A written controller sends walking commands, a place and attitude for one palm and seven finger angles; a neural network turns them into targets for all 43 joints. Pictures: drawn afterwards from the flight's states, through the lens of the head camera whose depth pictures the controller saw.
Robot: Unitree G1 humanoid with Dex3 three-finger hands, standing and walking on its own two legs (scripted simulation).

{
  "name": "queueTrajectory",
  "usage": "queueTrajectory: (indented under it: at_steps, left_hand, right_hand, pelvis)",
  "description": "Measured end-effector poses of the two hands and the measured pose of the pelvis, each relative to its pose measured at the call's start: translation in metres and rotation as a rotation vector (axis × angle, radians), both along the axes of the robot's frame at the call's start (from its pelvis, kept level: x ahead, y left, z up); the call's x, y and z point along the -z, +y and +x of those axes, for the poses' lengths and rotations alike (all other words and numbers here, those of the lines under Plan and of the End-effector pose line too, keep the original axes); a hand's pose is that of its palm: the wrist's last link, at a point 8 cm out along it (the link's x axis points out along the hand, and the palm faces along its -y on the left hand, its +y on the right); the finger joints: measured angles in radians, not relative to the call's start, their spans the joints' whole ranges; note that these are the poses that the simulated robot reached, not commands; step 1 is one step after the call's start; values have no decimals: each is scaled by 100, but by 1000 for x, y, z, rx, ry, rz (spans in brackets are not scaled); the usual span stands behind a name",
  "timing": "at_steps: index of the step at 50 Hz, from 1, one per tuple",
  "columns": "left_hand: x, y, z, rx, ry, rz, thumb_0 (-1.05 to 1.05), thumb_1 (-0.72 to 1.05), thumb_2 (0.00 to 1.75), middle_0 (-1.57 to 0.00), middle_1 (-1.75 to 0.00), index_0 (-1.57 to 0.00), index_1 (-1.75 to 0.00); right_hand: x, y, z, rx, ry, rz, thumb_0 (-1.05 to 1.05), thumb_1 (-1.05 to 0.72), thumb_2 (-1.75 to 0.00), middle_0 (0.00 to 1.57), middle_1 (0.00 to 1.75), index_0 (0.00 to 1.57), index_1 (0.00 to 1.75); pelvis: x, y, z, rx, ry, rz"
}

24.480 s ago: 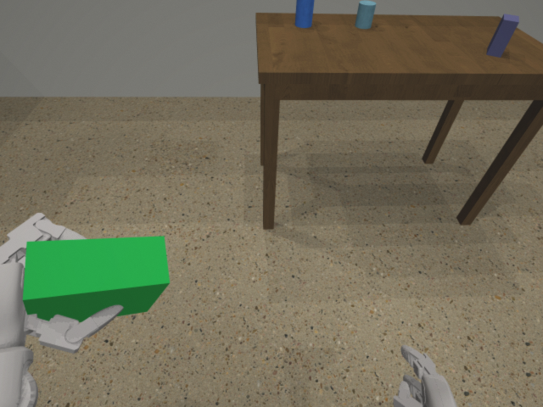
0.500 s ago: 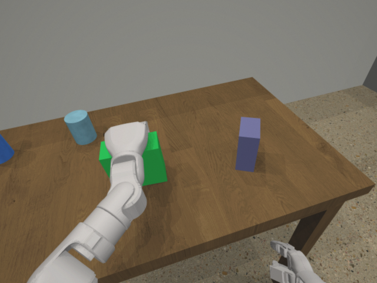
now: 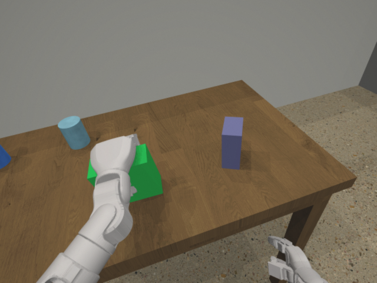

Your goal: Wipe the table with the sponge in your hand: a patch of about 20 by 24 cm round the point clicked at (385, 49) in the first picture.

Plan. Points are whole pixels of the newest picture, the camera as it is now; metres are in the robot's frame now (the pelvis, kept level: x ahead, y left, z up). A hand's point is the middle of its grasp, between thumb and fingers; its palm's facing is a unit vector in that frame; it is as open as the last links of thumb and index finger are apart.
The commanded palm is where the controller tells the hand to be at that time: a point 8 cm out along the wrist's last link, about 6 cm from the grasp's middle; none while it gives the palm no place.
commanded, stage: wipe back along the third lane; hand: left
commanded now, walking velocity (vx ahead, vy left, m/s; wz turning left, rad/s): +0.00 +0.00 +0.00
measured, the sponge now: (131, 181) +0.32 +0.18 +0.07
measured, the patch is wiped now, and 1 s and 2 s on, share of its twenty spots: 0.90 0.90 0.95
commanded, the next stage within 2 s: slide back across to the middle lane in 0.18 s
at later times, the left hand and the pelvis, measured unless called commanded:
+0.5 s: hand (117, 179) +0.28 +0.18 +0.13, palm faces +0.20 -0.25 -0.95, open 9.9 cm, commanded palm +0.23 +0.19 +0.17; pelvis +0.00 +0.01 +0.00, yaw -1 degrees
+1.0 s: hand (85, 193) +0.24 +0.23 +0.13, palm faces +0.17 -0.22 -0.96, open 9.9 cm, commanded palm +0.20 +0.24 +0.18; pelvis -0.02 +0.01 +0.00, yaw -1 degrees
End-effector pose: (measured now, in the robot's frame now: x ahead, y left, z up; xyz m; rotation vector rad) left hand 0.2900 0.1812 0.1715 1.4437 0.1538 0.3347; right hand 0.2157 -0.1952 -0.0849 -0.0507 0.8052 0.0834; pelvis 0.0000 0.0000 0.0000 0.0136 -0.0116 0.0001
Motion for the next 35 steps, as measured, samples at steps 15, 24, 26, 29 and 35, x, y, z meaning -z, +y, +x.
queueTrajectory:
  at_steps: [15, 24, 26, 29, 35]
  left_hand:
    - [-2, 1, -29, 45, -57, -77, 3, -46, 105, -70, -140, -73, -135]
    - [-5, 10, -39, 64, -79, -149, 3, -46, 105, -70, -140, -73, -135]
    - [-6, 13, -42, 63, -85, -167, 2, -46, 105, -70, -140, -73, -135]
    - [-8, 18, -47, 62, -91, -190, 2, -46, 105, -70, -140, -73, -135]
    - [-12, 27, -59, 51, -94, -209, 0, -46, 105, -71, -140, -73, -135]
  right_hand:
    - [-1, 1, -1, 10, 0, -8, 1, -91, -90, 20, 30, 20, 30]
    - [-3, 4, -2, 24, 2, -29, 1, -91, -90, 20, 30, 18, 29]
    - [-4, 5, -3, 26, 2, -33, 1, -91, -90, 20, 30, 18, 29]
    - [-5, 6, -4, 29, -1, -40, 1, -91, -90, 20, 30, 17, 29]
    - [-6, 5, -7, 30, -11, -52, 1, -91, -90, 20, 30, 17, 29]
  pelvis:
    - [0, 3, -1, 8, -11, -3]
    - [0, 8, -2, 18, -19, -3]
    - [0, 9, -2, 20, -21, -3]
    - [0, 9, -3, 24, -24, -3]
    - [0, 10, -6, 26, -32, -4]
